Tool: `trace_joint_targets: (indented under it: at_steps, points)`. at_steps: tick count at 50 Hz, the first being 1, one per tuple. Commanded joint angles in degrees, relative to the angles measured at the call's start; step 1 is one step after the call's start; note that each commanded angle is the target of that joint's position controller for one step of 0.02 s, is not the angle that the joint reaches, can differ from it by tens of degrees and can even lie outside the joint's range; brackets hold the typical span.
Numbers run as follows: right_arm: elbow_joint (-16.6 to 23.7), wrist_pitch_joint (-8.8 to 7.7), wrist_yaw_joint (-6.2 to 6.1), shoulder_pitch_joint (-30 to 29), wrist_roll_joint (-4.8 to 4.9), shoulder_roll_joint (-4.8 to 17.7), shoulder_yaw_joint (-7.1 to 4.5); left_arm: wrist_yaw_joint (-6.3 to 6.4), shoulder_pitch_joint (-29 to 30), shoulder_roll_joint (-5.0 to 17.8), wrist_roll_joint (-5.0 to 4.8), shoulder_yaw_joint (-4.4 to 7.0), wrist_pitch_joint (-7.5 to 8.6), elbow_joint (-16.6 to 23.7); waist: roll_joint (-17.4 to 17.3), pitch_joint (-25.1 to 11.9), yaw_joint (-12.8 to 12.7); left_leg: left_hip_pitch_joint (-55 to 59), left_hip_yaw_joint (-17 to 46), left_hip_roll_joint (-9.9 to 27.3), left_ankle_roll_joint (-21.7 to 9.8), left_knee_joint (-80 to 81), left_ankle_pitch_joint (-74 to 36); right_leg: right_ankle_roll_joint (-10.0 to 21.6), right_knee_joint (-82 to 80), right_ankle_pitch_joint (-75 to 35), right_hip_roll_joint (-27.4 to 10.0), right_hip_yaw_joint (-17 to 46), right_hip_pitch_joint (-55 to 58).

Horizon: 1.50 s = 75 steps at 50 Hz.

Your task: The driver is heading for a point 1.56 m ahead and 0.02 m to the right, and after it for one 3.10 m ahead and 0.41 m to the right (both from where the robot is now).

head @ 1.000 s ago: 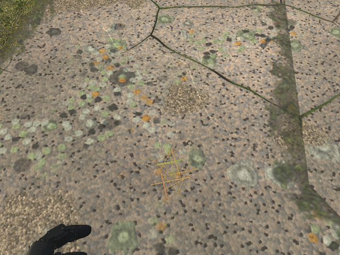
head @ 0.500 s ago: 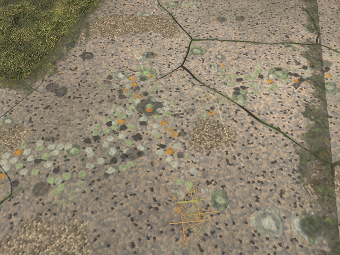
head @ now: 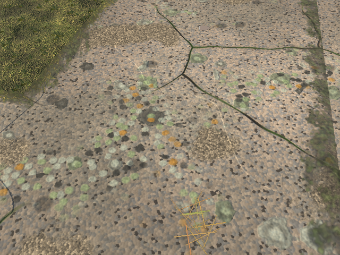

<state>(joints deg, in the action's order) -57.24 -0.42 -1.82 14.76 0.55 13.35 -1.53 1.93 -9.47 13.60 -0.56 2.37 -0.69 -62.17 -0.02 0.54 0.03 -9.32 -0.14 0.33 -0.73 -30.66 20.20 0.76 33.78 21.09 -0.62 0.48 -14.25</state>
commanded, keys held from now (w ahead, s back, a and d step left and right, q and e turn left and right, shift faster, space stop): w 1.00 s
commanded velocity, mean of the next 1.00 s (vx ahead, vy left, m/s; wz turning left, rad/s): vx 0.43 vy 0.00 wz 0.00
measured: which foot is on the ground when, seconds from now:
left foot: down 0.00-0.12, up 0.14-0.56, down 0.58-1.00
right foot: down 0.00-0.60, up 0.62-1.00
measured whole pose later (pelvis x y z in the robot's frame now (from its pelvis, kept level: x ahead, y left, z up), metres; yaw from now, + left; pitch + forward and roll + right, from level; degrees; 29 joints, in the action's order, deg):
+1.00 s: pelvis +0.46 +0.02 +0.01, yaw +0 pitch +1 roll +2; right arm -58.5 -5.3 0.0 21.0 0.5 13.6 -2.5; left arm -0.2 -2.4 14.5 -0.7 3.1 4.7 -52.4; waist 1.8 0.4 4.2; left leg 0.6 -3.0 -4.4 -3.2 -10.5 12.4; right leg 0.5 36.0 -4.8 -7.1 1.8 -38.3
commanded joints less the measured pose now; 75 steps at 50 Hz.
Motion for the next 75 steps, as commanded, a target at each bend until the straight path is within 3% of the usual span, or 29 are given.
trace_joint_targets:
  at_steps: [1, 3, 6, 7, 8, 9, 13, 19, 25, 27, 29, 30, 31, 32, 33, 35, 37, 43, 52, 55, 57, 58, 59, 60, 61, 62, 64, 67, 75]
  points:
    - [0.58, -1.56, -0.33, 4.61, 0.94, 12.04, -3.06, -0.83, 4.81, 3.51, -0.49, 0.53, 2.90, 3.77, -11.14, 9.31, 1.95, -4.99, 23.66, 16.35, -11.42, 20.62, 27.36, 1.96, 8.24, 3.77, 0.93, -3.10, -11.50]
    - [1.33, -2.60, -0.07, 2.17, 0.93, 10.77, -2.95, -1.82, 3.52, 3.44, -1.11, 0.60, 4.46, 3.58, -10.09, 10.01, 0.05, -5.05, 23.33, 17.44, -11.61, 19.83, 20.49, 3.83, 6.49, 4.70, -1.10, -1.79, -10.97]
    - [4.09, -2.88, 0.65, -4.87, 1.17, 8.34, -2.36, -2.12, -10.30, 5.60, -0.82, 1.97, 5.09, -2.30, -3.37, 5.47, -6.28, -16.27, 8.50, 7.48, -5.38, 6.40, 5.42, 4.72, -8.66, -4.12, -0.68, 0.38, 13.48]
    - [5.88, -3.42, 0.71, -6.31, 0.67, 4.55, -1.35, -1.98, -17.44, 10.68, -0.80, 3.38, 5.23, -3.76, 10.75, 2.70, -8.07, -24.93, -1.82, -0.20, -0.89, -12.97, 1.37, 9.40, -17.84, 4.93, -11.01, 18.87, 21.06]
    - [7.73, -4.36, 0.36, -7.36, 1.12, 4.84, -1.52, -2.76, -21.61, 13.64, -0.16, 3.59, 5.99, -4.13, 17.54, 0.95, -8.93, -33.57, 0.52, -3.50, -0.04, -27.71, 12.18, 16.12, -24.63, 6.16, -20.75, 39.05, 24.91]
    - [7.25, -4.98, 0.66, -6.19, 2.21, 6.73, -2.08, -2.77, -16.98, 9.63, 0.37, 2.14, 6.91, -2.94, 9.33, 3.31, -5.74, -37.94, 5.36, 0.25, -1.25, -36.44, 10.82, 16.21, -23.54, 5.49, -21.64, 37.20, 23.61]
    - [6.05, -5.83, 1.99, -6.21, 1.16, 6.96, -2.99, -3.07, -11.41, 3.96, 0.23, -0.04, 7.13, -0.19, 4.41, 4.76, -2.39, -36.72, 3.10, 6.63, -2.90, -32.01, -6.65, 9.43, -24.77, -12.11, -13.66, 15.90, 19.18]
    - [10.34, -4.75, 2.90, -17.53, 0.83, 2.21, -1.34, -1.02, -15.03, 7.28, 0.84, -0.06, 5.75, 0.26, 4.19, 6.59, -4.27, -30.36, -2.01, 4.33, 0.78, -11.02, -18.01, 9.51, -28.13, -23.70, -10.09, 5.29, 12.26]
    - [13.35, -4.97, 4.37, -23.50, 1.39, 4.35, -1.21, -0.73, -18.29, 8.16, -0.44, 0.88, 5.39, -0.72, 4.79, 8.31, -3.47, -26.01, -1.61, 2.77, -2.26, -0.33, -20.93, 8.68, -27.09, -28.24, -13.74, 2.88, 17.59]
    - [12.74, -5.17, 4.54, -19.34, 1.22, 6.69, -2.27, -0.73, -16.71, 9.51, -0.17, 1.53, 4.88, -0.06, 6.00, 4.13, -0.09, -18.78, -2.75, 0.55, -4.16, -0.11, -17.97, 7.45, -20.61, -44.71, -14.46, 1.77, 20.58]
    - [8.01, -4.79, 3.88, -3.25, 1.36, 10.60, -4.68, -0.77, -15.13, 9.18, 0.48, 1.49, 3.91, 0.83, 6.45, -5.93, 8.10, 2.23, -4.46, -2.23, -7.02, -0.50, -16.50, 5.01, -1.34, -57.33, -11.11, -1.07, 16.24]
    - [5.76, -4.47, 3.23, 6.97, 0.69, 14.26, -5.69, -0.89, -15.89, 6.94, 1.44, 0.57, 3.82, 2.23, 0.08, -13.54, 10.73, 20.41, 8.59, 8.57, -10.41, -1.69, -12.47, 3.58, 17.12, -39.09, -7.77, -2.39, 1.94]
    - [4.43, -4.46, 3.74, 9.73, -0.10, 16.69, -5.74, -1.64, -23.33, -2.26, 0.75, -1.73, 5.14, 2.37, -16.42, -22.54, 5.39, 34.63, 39.58, 22.03, -20.01, 9.32, 4.58, 0.39, 37.35, 7.07, 4.46, 0.56, -17.32]
    - [4.55, -4.77, 3.92, 7.26, 0.33, 11.40, -4.28, -2.10, -18.31, 3.57, -0.87, -0.43, 6.92, 2.50, -11.20, -18.20, 7.11, 30.58, 44.15, 20.47, -17.81, 15.65, 9.72, 1.80, 44.72, 10.66, 2.32, 7.91, -23.27]
    - [5.35, -5.28, 3.81, 1.57, 0.42, 9.35, -3.59, -2.25, -12.34, 6.82, -2.38, 0.55, 7.96, 4.88, -9.04, -8.77, 5.60, 22.10, 34.98, 19.11, -15.19, 16.47, 5.60, 2.90, 45.90, 6.05, -0.59, 6.15, -27.32]
    - [6.50, -6.22, 4.38, -6.13, -0.65, 6.07, -2.55, -1.17, -7.61, 7.26, -1.22, 1.37, 8.09, 5.74, -0.54, -1.97, 1.70, 5.30, 20.91, 14.42, -12.18, 19.07, -9.98, 3.52, 39.66, -3.43, -5.88, 4.38, -21.41]
    - [5.85, -6.60, 4.63, -7.09, -1.10, 4.51, -2.02, -1.04, -11.16, 4.43, -0.83, 1.32, 6.56, 5.28, -3.73, -2.27, -1.41, -0.75, 15.67, 12.62, -12.76, 21.70, -13.23, 3.16, 35.69, -5.54, -7.96, 4.88, -15.80]
    - [3.12, -6.21, 2.25, 0.07, -0.77, 8.41, -2.55, -0.93, 0.37, 4.67, 0.41, 1.89, 5.31, 10.03, -1.90, 2.92, 0.03, -1.38, 9.58, 11.77, -13.14, 26.19, -15.64, -0.13, 17.67, -18.03, -9.05, 3.11, -25.39]
    - [-0.59, -4.40, 1.28, 9.39, 0.43, 9.62, -2.99, -3.45, 15.81, 3.94, -0.59, 0.62, 6.46, 15.54, -2.39, 5.06, 4.35, 10.45, 4.49, 13.22, -10.33, 21.90, -20.71, 0.77, -3.42, -24.28, -4.64, 0.22, -23.96]
    - [-0.43, -3.44, 1.08, 8.00, 0.45, 10.96, -3.62, -4.10, 12.17, 6.61, -0.75, 1.50, 6.95, 15.58, -4.52, 2.14, 1.04, 14.48, 4.46, 14.67, -8.74, 15.37, -34.48, 3.11, -5.58, -17.43, -2.33, -1.35, -16.87]
    - [0.66, -2.93, 1.10, 6.40, -0.01, 9.20, -2.86, -3.59, -4.76, 11.50, -0.48, 4.09, 7.01, 10.60, -4.05, -8.52, -6.83, 7.89, 0.40, 9.72, -5.90, -4.28, -44.94, 6.64, -5.39, -18.05, -1.14, -2.08, 7.33]
    - [2.15, -3.58, 1.56, 11.01, -0.79, 4.50, -1.25, -3.16, -14.52, 17.29, 0.75, 5.53, 6.83, 8.76, 5.69, -18.58, -6.91, -12.70, -2.72, 3.31, -2.14, -26.41, -26.10, 14.16, -4.61, -14.98, -15.80, 18.51, 31.38]
    - [1.41, -5.01, 1.94, 12.81, -0.20, 1.39, -0.17, -3.27, -16.77, 15.78, 0.02, 5.06, 6.32, 7.79, 15.30, -24.32, -6.32, -26.90, 1.87, -4.30, -0.35, -40.87, 10.96, 19.64, -14.54, -5.54, -23.14, 40.74, 40.04]
    - [2.35, -6.31, 2.18, 7.98, 1.39, 7.64, -1.74, -3.32, -13.06, 11.60, -0.32, 3.55, 6.43, 8.37, 11.00, -17.77, -6.77, -33.17, 7.19, -0.64, -1.95, -46.53, 10.99, 16.69, -16.66, -1.37, -20.85, 36.93, 35.30]
    - [3.95, -7.02, 2.19, 3.01, 2.37, 9.22, -2.10, -3.10, -7.85, 9.29, -0.05, 2.88, 6.51, 9.85, 8.32, -10.87, -5.59, -34.85, 5.59, 2.48, -2.97, -46.13, 6.15, 14.49, -17.62, -4.18, -18.90, 28.27, 27.09]
    - [4.26, -7.06, 1.82, 0.64, 1.90, 8.85, -2.25, -3.25, -3.52, 7.69, 0.48, 2.29, 6.72, 10.56, 3.90, -6.03, -3.69, -32.75, 4.18, 5.21, -2.93, -42.34, 1.04, 13.43, -19.78, -9.49, -16.70, 21.88, 18.08]
    - [3.77, -5.67, 1.41, 1.66, 0.73, 7.19, -2.77, -3.60, -0.44, 5.05, 1.24, 1.48, 7.10, 10.62, 4.12, -2.84, -0.19, -26.06, 4.49, 7.99, -2.59, -36.56, -3.76, 12.01, -23.26, -14.68, -13.34, 15.04, 8.11]
    - [4.21, -4.09, 1.18, 1.16, 0.34, 4.91, -2.62, -3.32, -2.71, 6.99, 0.87, 1.89, 7.43, 9.18, 3.53, -0.54, 1.07, -26.12, 3.55, 8.78, -1.21, -30.71, -7.11, 13.16, -26.62, -19.49, -12.55, 10.39, 4.12]
    - [9.02, -4.57, 2.24, -15.34, 0.22, 3.66, -1.97, -1.55, -10.54, 8.99, -0.01, 2.20, 6.62, 6.33, 2.92, 3.24, -3.26, -26.93, 0.02, 5.63, 0.33, -4.82, -27.13, 10.46, -28.37, -21.57, -9.71, 2.29, 7.40]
